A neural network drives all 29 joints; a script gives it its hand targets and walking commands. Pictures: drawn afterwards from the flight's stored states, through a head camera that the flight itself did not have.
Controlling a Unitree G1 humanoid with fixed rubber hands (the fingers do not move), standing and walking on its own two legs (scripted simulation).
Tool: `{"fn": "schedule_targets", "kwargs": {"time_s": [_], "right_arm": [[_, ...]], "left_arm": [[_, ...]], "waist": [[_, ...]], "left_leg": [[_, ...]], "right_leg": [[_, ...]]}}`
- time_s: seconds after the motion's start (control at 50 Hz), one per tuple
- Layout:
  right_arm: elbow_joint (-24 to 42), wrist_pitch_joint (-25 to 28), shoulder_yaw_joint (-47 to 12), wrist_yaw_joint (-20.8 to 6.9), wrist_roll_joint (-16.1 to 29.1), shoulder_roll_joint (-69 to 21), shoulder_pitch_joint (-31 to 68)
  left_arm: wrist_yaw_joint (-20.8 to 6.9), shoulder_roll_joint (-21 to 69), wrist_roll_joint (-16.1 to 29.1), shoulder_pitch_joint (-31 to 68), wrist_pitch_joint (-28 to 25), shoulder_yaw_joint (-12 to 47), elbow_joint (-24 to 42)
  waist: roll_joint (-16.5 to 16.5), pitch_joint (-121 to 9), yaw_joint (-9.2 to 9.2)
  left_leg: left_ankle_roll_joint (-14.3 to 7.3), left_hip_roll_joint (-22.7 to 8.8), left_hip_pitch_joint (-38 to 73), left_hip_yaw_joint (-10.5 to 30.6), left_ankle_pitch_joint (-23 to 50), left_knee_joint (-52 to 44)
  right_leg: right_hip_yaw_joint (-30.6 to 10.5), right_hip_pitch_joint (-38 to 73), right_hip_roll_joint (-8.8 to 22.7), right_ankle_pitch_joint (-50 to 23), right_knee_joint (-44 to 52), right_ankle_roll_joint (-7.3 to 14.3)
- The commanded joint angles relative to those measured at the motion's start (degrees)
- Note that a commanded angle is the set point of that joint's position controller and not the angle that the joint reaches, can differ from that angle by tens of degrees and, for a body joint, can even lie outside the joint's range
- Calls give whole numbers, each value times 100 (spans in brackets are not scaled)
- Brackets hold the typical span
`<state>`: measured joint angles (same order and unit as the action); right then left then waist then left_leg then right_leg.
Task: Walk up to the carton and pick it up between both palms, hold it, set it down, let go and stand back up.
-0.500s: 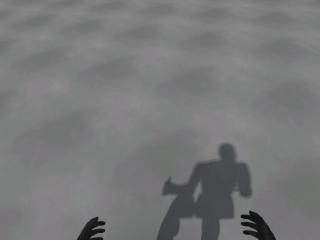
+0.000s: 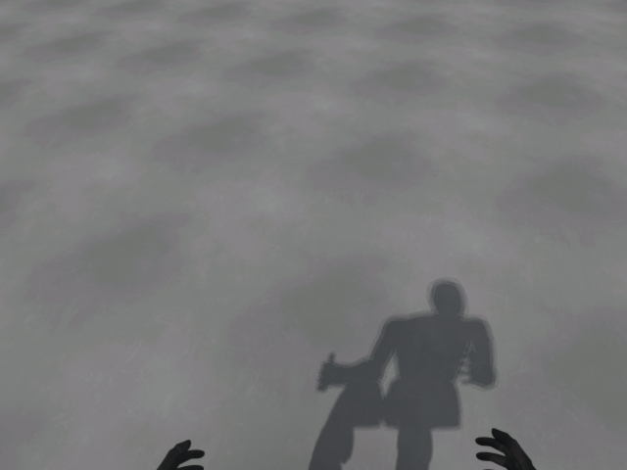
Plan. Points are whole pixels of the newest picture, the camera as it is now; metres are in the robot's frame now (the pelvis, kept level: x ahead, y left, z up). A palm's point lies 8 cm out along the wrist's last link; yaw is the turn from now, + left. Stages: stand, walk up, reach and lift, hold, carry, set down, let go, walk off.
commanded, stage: stand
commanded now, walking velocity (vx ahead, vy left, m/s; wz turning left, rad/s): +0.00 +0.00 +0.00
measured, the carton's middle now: out of the picture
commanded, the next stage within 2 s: walk up in 1.94 s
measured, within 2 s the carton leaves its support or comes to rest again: neither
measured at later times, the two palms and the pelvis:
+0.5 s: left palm out of the picture +0.09 +0.24 -0.12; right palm out of the picture +0.10 -0.24 -0.11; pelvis -0.01 +0.00 +0.00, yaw +0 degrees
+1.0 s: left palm out of the picture +0.05 +0.24 -0.13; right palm out of the picture +0.06 -0.24 -0.12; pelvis -0.03 +0.00 +0.00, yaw +0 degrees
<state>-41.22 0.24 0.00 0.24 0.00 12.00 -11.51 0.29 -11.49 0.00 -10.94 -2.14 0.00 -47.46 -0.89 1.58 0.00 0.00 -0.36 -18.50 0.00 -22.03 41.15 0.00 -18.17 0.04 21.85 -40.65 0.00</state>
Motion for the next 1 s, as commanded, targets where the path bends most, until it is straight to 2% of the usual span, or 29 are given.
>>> {"fn": "schedule_targets", "kwargs": {"time_s": [0.0, 0.02, 0.08, 0.12, 0.18, 0.24, 0.26, 0.32, 0.38, 0.4, 0.42, 0.46, 0.52, 0.54, 0.56, 0.58, 0.62, 0.72, 0.74, 0.78, 0.82, 0.88, 0.92, 0.98], "right_arm": [[80, 373, 483, 106, -141, 1619, 281], [61, 365, 496, 116, -124, 1623, 301], [5, 361, 471, 104, -121, 1573, 272], [-50, 371, 464, 95, -119, 1590, 283], [-107, 365, 435, 92, -122, 1574, 291], [-177, 372, 458, 91, -116, 1619, 335], [-191, 364, 449, 104, -117, 1622, 347], [-319, 353, 459, 118, -121, 1664, 265], [-361, 352, 444, 116, -106, 1661, 333], [-373, 349, 432, 116, -105, 1606, 295], [-416, 366, 426, 114, -105, 1657, 218], [-457, 352, 433, 102, -113, 1636, 308], [-512, 335, 408, 107, -113, 1586, 280], [-544, 339, 415, 112, -121, 1667, 331], [-568, 345, 408, 101, -103, 1657, 307], [-576, 341, 407, 98, -114, 1622, 353], [-647, 344, 416, 97, -103, 1656, 322], [-783, 344, 406, 83, -115, 1685, 316], [-814, 345, 388, 83, -115, 1644, 319], [-888, 351, 364, 86, -135, 1649, 349], [-929, 339, 376, 85, -113, 1664, 323], [-1016, 317, 361, 95, -108, 1647, 322], [-1061, 315, 366, 83, -99, 1610, 375], [-1121, 313, 368, 86, -125, 1654, 367]], "left_arm": [[67, -1632, -117, 338, -185, -547, 479], [68, -1669, -138, 362, -187, -564, 444], [89, -1674, -144, 386, -189, -567, 403], [83, -1710, -139, 367, -195, -568, 347], [80, -1716, -111, 351, -195, -560, 297], [72, -1690, -124, 401, -187, -537, 248], [85, -1680, -111, 358, -185, -537, 211], [96, -1687, -113, 383, -190, -527, 144], [76, -1715, -120, 346, -164, -527, 70], [80, -1676, -117, 402, -168, -520, 82], [84, -1666, -115, 380, -176, -506, 52], [101, -1697, -116, 395, -174, -501, 10], [77, -1719, -117, 426, -145, -504, -72], [70, -1701, -105, 397, -156, -503, -93], [65, -1762, -93, 361, -169, -518, -115], [65, -1696, -120, 443, -172, -495, -141], [74, -1700, -111, 441, -151, -509, -180], [54, -1699, -85, 414, -136, -466, -321], [67, -1700, -94, 428, -129, -468, -345], [48, -1654, -95, 425, -134, -467, -372], [42, -1707, -96, 461, -144, -444, -454], [64, -1700, -107, 414, -137, -444, -538], [62, -1734, -107, 544, -146, -451, -577], [52, -1733, -105, 504, -136, -436, -625]], "waist": [[6, -417, 27], [52, -398, -4], [-113, -394, -5], [24, -405, -8], [-30, -410, 32], [89, -395, 29], [-41, -367, 23], [60, -312, 2], [-19, -399, 55], [1, -385, -9], [-34, -402, 4], [45, -331, 0], [-7, -261, -20], [-56, -218, 29], [115, -205, 24], [128, -226, 6], [-59, -154, 5], [36, -25, 9], [-70, -24, 19], [-68, -61, 48], [78, 78, 9], [-33, 76, 40], [180, 53, 4], [-14, 177, -1]], "left_leg": [[-456, -503, 321, 686, 1832, -802], [-448, -513, 386, 669, 1864, -810], [-446, -508, 333, 632, 1892, -792], [-435, -491, 376, 649, 1907, -806], [-427, -488, 354, 665, 1852, -882], [-437, -504, 360, 701, 1801, -869], [-442, -500, 345, 704, 1845, -881], [-429, -492, 347, 688, 1887, -930], [-404, -495, 429, 676, 1908, -943], [-409, -508, 471, 677, 1876, -956], [-420, -525, 469, 725, 1877, -986], [-421, -533, 459, 727, 1843, -983], [-408, -502, 410, 695, 1654, -1062], [-441, -524, 355, 768, 1636, -1076], [-437, -506, 305, 769, 1590, -1093], [-422, -500, 347, 739, 1534, -1094], [-418, -521, 349, 785, 1446, -1155], [-431, -529, 304, 845, 1177, -1283], [-439, -535, 278, 880, 1184, -1294], [-442, -559, 268, 893, 1151, -1345], [-439, -532, 287, 909, 1083, -1372], [-425, -547, 236, 907, 1030, -1430], [-399, -490, 262, 847, 992, -1376], [-432, -525, 279, 912, 928, -1425]], "right_leg": [[-582, 306, 489, -1848, 776, 421], [-619, 251, 497, -1874, 806, 423], [-626, 317, 508, -1969, 781, 431], [-655, 312, 520, -1910, 801, 444], [-639, 384, 512, -1880, 815, 448], [-627, 345, 517, -1905, 870, 436], [-688, 318, 526, -1920, 882, 440], [-634, 352, 513, -1931, 865, 439], [-655, 376, 550, -1940, 898, 457], [-676, 321, 549, -1950, 889, 450], [-649, 376, 532, -1955, 894, 447], [-697, 325, 534, -1906, 993, 454], [-712, 317, 547, -1734, 1031, 437], [-731, 337, 548, -1732, 1050, 437], [-728, 359, 532, -1702, 1087, 434], [-753, 326, 575, -1656, 1113, 436], [-754, 256, 558, -1508, 1147, 438], [-777, 179, 519, -1183, 1235, 436], [-815, 218, 523, -1241, 1228, 433], [-779, 261, 518, -1203, 1229, 422], [-859, 126, 543, -1164, 1330, 455], [-816, 243, 524, -1153, 1359, 429], [-884, 205, 611, -1036, 1451, 444], [-902, 74, 555, -925, 1457, 452]]}}
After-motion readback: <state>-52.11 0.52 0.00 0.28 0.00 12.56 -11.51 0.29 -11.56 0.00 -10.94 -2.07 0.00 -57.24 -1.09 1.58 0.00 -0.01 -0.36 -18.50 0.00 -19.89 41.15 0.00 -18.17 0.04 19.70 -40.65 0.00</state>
